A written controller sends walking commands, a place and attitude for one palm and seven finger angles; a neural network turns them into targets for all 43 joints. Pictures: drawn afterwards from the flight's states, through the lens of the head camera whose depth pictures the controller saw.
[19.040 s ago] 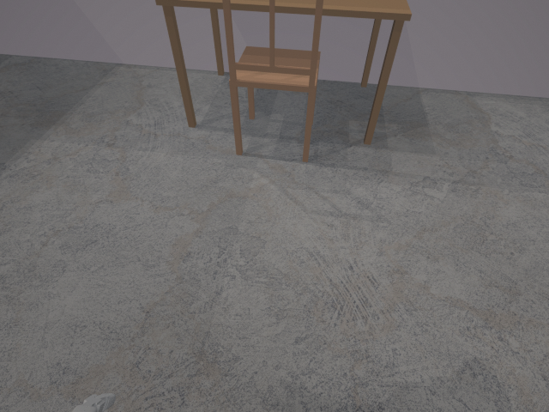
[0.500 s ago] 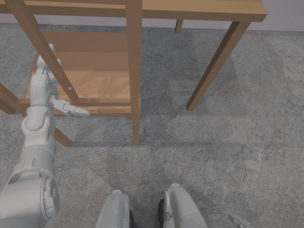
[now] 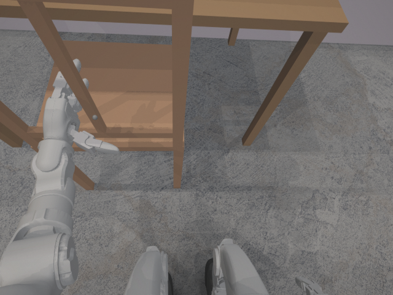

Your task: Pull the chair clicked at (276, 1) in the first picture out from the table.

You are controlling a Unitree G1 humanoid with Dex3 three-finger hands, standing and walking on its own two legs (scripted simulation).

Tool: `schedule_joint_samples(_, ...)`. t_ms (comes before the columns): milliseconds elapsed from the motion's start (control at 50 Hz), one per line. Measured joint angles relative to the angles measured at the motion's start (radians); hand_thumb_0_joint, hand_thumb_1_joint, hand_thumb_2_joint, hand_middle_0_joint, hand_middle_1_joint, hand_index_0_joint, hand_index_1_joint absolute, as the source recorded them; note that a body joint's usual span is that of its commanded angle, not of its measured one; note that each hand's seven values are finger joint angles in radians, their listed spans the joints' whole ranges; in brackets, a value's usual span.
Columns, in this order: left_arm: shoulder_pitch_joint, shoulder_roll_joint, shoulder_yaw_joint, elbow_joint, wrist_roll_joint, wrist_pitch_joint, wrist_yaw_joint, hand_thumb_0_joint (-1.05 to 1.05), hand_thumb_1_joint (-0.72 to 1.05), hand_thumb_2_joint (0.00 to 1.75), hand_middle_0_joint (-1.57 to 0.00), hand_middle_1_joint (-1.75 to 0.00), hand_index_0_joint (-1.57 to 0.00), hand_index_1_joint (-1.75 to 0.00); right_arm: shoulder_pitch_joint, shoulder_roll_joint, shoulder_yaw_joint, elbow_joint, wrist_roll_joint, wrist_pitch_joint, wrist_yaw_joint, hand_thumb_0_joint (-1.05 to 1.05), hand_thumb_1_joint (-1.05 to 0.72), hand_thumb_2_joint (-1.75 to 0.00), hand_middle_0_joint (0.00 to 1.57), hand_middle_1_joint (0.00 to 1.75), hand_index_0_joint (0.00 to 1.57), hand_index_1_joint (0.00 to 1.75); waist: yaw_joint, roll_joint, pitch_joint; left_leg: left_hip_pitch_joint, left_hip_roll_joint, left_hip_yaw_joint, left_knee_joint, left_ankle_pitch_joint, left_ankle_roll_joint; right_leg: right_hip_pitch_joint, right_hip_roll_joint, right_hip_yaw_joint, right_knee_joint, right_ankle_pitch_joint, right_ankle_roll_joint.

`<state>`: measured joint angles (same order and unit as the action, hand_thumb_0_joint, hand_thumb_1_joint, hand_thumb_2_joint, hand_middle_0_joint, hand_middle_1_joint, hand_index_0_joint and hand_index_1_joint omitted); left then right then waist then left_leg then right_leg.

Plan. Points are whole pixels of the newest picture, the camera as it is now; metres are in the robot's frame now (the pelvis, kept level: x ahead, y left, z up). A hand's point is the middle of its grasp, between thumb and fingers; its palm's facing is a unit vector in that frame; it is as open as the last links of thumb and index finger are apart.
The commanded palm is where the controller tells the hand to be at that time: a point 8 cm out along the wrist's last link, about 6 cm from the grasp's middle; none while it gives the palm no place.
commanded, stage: hook a spindle and tug to test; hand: left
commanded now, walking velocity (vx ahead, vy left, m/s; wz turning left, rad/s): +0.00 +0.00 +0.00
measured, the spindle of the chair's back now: (77, 85) +0.50 +0.22 +0.06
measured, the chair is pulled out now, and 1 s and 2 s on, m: -0.01 0.01 0.09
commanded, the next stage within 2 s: step backward, pulling the chair out in 1.32 s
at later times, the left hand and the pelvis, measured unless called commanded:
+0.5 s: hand (95, 112) +0.46 +0.19 +0.02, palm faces +0.03 -1.00 -0.03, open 9.4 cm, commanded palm +0.44 +0.22 +0.02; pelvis +0.00 +0.00 +0.00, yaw +1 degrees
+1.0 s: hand (96, 118) +0.45 +0.19 +0.02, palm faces +0.01 -1.00 -0.02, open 5.2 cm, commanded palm +0.42 +0.23 +0.02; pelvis +0.02 +0.00 +0.01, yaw -1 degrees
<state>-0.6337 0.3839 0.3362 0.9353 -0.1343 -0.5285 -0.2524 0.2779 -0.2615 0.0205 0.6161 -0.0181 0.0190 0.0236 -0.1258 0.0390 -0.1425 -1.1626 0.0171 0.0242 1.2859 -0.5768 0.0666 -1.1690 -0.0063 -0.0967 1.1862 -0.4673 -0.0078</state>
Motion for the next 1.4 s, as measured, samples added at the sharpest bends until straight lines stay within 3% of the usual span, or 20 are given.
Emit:
schedule_joint_samples(260, -0.056, -0.005, -0.015, 0.059, 0.014, -0.003, 0.052, -0.02, -0.42, 0.33, -0.30, -0.83, -0.27, -0.82, 0.001, 0.007, 0.002, 0.015, -0.003, 0.010, 0.003, 0.01, -0.90, -0.90, 0.21, 0.30, 0.20, 0.29, 0.009, 0.000, -0.002, -0.014, -0.009, -0.005, 0.008, 0.002, 0.000, -0.012, -0.009, -0.005, 0.014, -0.006, -0.002)
schedule_joint_samples(420, -0.059, 0.005, -0.018, 0.056, -0.004, 0.007, 0.044, -0.01, -0.10, 0.46, -0.42, -1.23, -0.38, -1.22, 0.004, 0.003, -0.003, 0.022, 0.000, 0.019, 0.001, 0.01, -0.90, -0.90, 0.21, 0.30, 0.20, 0.29, 0.010, 0.001, 0.000, -0.015, -0.008, -0.010, 0.005, 0.002, -0.004, -0.012, -0.007, -0.009, 0.009, -0.006, -0.005)
schedule_joint_samples(520, -0.065, 0.005, -0.016, 0.067, -0.002, 0.006, 0.037, -0.01, 0.15, 0.58, -0.44, -1.34, -0.43, -1.36, 0.003, 0.002, 0.000, 0.023, 0.001, 0.024, 0.000, 0.01, -0.90, -0.90, 0.21, 0.30, 0.20, 0.29, 0.006, -0.006, -0.002, -0.009, -0.006, -0.010, -0.003, 0.002, -0.004, -0.007, -0.005, -0.009, 0.003, -0.006, -0.006)
schedule_joint_samples(600, -0.058, 0.013, -0.006, 0.062, 0.009, 0.004, 0.029, -0.01, 0.37, 0.67, -0.46, -1.39, -0.45, -1.41, 0.002, 0.000, 0.000, 0.015, 0.000, 0.027, -0.001, 0.01, -0.90, -0.90, 0.21, 0.30, 0.20, 0.29, -0.002, -0.009, -0.003, -0.007, -0.004, -0.010, -0.003, -0.002, -0.005, -0.006, -0.002, -0.008, 0.002, -0.009, -0.007)
schedule_joint_samples(760, -0.003, 0.005, 0.002, 0.000, -0.011, 0.024, 0.022, 0.00, 0.73, 0.82, -0.44, -1.40, -0.46, -1.44, 0.001, 0.004, -0.003, -0.003, 0.005, 0.033, 0.005, 0.01, -0.90, -0.90, 0.21, 0.30, 0.20, 0.29, -0.005, -0.005, -0.002, 0.016, 0.002, -0.002, -0.019, -0.006, -0.003, 0.013, 0.006, 0.001, -0.017, -0.007, -0.003)
schedule_joint_samples(1100, 0.147, -0.056, -0.032, -0.155, -0.031, 0.032, 0.039, 0.00, 0.74, 0.80, -0.43, -1.41, -0.42, -1.45, -0.008, 0.019, -0.007, -0.026, 0.014, 0.019, 0.017, 0.01, -0.90, -0.90, 0.21, 0.30, 0.20, 0.29, 0.015, -0.001, -0.016, 0.057, 0.001, 0.012, -0.042, -0.016, 0.003, 0.048, 0.007, 0.017, -0.036, -0.014, 0.008)
schedule_joint_samples(1400, 0.188, -0.086, -0.065, -0.195, -0.030, 0.028, 0.049, 0.00, 0.74, 0.82, -0.44, -1.41, -0.42, -1.45, -0.023, 0.014, -0.011, -0.020, 0.017, -0.011, 0.005, 0.01, -0.90, -0.90, 0.21, 0.30, 0.20, 0.29, 0.038, -0.003, -0.017, 0.057, -0.008, 0.006, -0.034, -0.013, -0.001, 0.049, -0.002, 0.011, -0.019, -0.019, 0.003)
